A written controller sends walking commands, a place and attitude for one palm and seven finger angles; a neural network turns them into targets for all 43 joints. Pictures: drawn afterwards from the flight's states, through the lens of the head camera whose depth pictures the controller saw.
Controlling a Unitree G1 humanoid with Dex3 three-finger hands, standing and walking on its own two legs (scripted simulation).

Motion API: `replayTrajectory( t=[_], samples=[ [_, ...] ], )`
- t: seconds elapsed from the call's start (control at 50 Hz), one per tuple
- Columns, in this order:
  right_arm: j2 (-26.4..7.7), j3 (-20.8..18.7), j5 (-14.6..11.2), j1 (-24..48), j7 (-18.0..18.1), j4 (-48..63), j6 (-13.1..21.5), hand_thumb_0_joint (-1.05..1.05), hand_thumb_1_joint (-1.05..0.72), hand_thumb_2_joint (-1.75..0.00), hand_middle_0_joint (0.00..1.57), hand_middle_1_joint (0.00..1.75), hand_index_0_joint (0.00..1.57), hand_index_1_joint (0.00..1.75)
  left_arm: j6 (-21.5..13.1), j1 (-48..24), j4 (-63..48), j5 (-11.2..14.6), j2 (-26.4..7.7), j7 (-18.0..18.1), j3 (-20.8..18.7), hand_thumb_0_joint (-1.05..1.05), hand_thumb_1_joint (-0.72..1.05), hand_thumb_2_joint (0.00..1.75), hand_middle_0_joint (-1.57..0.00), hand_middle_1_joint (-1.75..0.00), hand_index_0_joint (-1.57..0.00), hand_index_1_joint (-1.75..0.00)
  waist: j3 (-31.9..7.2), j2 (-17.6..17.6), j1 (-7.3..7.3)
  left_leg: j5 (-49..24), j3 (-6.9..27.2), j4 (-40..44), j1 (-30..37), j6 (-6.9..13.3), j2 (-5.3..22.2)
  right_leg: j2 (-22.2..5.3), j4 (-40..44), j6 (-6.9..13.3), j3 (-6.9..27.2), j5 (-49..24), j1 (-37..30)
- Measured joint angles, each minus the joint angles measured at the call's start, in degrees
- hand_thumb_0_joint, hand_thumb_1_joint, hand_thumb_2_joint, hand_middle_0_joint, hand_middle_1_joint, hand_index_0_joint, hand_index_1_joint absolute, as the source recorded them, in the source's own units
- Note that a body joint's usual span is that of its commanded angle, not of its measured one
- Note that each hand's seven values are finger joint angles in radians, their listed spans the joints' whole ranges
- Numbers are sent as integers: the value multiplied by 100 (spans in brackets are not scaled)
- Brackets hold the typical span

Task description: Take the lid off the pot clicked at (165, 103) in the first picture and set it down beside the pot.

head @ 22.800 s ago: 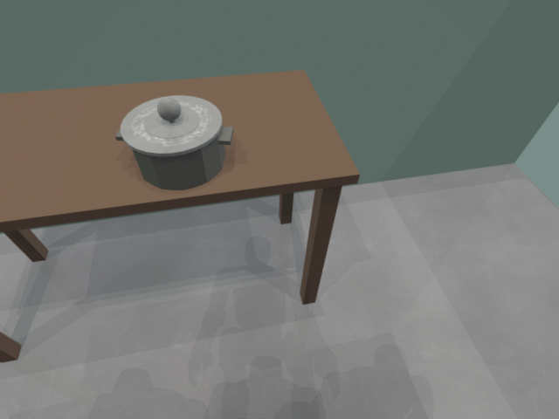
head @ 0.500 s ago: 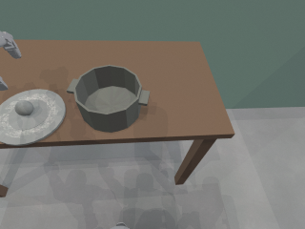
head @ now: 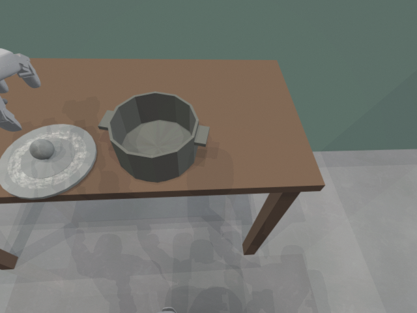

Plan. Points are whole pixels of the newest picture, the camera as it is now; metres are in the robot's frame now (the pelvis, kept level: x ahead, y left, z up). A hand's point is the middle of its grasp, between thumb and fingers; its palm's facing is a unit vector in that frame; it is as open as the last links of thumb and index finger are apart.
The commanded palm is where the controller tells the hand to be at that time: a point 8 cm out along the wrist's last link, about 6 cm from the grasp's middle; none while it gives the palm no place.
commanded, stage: draw the hand back to the body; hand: left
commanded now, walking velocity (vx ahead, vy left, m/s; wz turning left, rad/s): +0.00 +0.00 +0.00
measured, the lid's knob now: (42, 149) +0.47 +0.36 +0.00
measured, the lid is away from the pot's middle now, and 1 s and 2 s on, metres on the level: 0.25 0.25 0.25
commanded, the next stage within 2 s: step back with the hand held close in 1.98 s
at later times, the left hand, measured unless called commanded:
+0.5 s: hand (31, 91) +0.42 +0.26 +0.20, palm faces +0.39 -0.88 -0.25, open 10.9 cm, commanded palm +0.36 +0.31 +0.22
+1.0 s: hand (34, 133) +0.35 +0.24 +0.19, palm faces +0.51 -0.82 -0.26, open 8.6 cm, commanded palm +0.28 +0.26 +0.21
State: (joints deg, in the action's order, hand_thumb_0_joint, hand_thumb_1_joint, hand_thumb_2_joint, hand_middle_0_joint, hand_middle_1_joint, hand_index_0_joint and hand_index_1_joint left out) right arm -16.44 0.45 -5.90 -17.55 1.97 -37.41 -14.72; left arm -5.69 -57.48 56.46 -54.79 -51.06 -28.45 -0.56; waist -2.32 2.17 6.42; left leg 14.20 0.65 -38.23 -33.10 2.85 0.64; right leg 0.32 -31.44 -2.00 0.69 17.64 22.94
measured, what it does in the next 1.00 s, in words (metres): shifts its weight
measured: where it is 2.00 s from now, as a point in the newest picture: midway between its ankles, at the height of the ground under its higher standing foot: outside the picture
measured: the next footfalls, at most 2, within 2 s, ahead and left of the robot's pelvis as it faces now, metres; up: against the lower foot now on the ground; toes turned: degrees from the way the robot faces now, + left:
none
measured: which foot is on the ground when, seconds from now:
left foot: down 0.00-1.00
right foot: down 0.00-1.00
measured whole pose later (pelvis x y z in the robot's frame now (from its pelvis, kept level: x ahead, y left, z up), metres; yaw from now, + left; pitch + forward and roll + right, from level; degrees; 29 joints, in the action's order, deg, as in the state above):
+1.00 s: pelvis +0.03 -0.07 +0.02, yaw +0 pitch -1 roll +0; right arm -15.5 1.6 -2.5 -9.9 4.2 -39.2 1.1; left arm 0.1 -8.1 9.7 5.0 -25.2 5.0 -22.7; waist -1.3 2.5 -1.5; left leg 12.0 0.5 -24.5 -11.3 -1.7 3.3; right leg 2.8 -22.1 2.0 1.1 16.9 3.9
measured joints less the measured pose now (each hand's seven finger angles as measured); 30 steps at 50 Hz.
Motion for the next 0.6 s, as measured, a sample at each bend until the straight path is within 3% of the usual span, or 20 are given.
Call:
replayTrajectory(
  t=[0.22,0.24,0.28,0.3,0.32,0.36,0.4,0.46,0.54,0.6],
  samples=[
    [71,22,17,316,-73,207,-105,0,-90,-90,20,30,20,30,186,948,-1029,267,209,58,-97,0,-3,69,-38,-83,-38,-83,33,36,-152,-109,62,191,280,1,-65,-51,161,39,-71,-61,-297],
    [84,9,17,299,-49,272,-29,0,-90,-90,20,30,20,30,232,998,-1043,1004,322,231,-216,0,-3,69,-38,-83,-38,-83,110,36,-223,-122,63,229,371,-8,-69,-52,187,83,-74,-65,-382],
    [102,89,39,226,39,373,263,0,-90,-90,20,30,20,30,179,1180,-1172,2658,711,924,-506,0,-3,68,-38,-83,-38,-83,293,10,-410,-170,36,396,653,-37,-71,-56,301,210,-48,-89,-626],
    [117,162,60,216,79,376,400,0,-90,-90,20,30,20,30,120,1319,-1290,3304,933,1285,-673,0,-3,68,-38,-83,-38,-83,326,-21,-479,-202,12,494,774,-46,-70,-60,376,228,-23,-118,-726],
    [142,242,84,234,114,355,514,0,-90,-90,20,30,20,30,67,1459,-1400,3827,1139,1610,-855,0,-3,68,-38,-83,-38,-83,329,-64,-517,-230,-13,584,876,-54,-64,-61,448,217,3,-150,-808],
    [222,358,128,307,159,289,713,0,-90,-90,20,30,20,30,45,1695,-1605,4546,1468,2153,-1171,0,-3,68,-38,-83,-38,-83,306,-170,-536,-268,-53,732,1052,-81,-38,-49,579,159,48,-210,-954],
    [300,401,176,368,175,252,904,0,-90,-90,20,30,20,30,101,1922,-1845,4991,1710,2561,-1411,0,-3,69,-38,-82,-38,-83,285,-249,-516,-282,-76,844,1218,-123,1,-19,706,138,77,-254,-1110],
    [330,403,256,439,173,236,1163,0,-90,-90,20,30,20,30,177,2335,-2271,5357,1942,2948,-1699,0,0,69,-37,-81,-37,-81,268,-269,-465,-278,-107,979,1450,-181,58,27,888,142,117,-306,-1341],
    [259,338,331,484,161,181,1368,0,-90,-90,21,30,20,30,252,2900,-2689,5595,2074,3191,-2006,0,5,70,-36,-78,-36,-78,204,-194,-435,-267,-151,1128,1681,-239,109,64,1033,118,166,-321,-1545],
    [171,252,336,452,157,91,1438,0,-90,-90,21,30,20,30,355,3227,-2938,5706,2130,3275,-2101,0,11,72,-35,-75,-35,-75,155,-134,-492,-254,-148,1203,1801,-284,137,92,1068,154,165,-288,-1644]
  ],
)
